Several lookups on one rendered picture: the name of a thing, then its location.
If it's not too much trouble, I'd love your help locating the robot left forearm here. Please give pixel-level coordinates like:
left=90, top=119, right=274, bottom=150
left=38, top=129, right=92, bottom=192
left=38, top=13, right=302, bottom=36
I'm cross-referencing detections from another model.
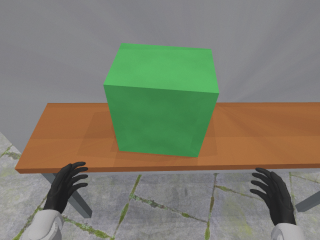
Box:
left=22, top=209, right=64, bottom=240

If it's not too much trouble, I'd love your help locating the table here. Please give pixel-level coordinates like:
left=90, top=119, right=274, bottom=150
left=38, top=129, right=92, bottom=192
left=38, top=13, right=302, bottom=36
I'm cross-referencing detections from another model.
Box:
left=15, top=102, right=320, bottom=219

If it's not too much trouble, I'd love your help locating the right robot hand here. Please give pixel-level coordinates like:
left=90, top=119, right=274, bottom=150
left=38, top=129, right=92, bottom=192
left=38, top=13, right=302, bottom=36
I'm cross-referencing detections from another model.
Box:
left=250, top=167, right=296, bottom=226

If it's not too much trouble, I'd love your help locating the carton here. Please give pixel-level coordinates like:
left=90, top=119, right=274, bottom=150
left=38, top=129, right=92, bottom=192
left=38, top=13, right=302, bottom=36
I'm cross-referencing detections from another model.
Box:
left=103, top=43, right=219, bottom=158

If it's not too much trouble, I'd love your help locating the robot right forearm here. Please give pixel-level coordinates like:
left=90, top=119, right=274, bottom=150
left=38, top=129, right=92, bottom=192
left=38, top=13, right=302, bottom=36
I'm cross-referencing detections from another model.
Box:
left=270, top=223, right=307, bottom=240

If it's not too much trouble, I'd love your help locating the left robot hand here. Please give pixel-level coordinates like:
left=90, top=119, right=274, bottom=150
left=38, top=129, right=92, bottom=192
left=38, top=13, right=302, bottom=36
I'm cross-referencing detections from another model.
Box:
left=43, top=161, right=88, bottom=214

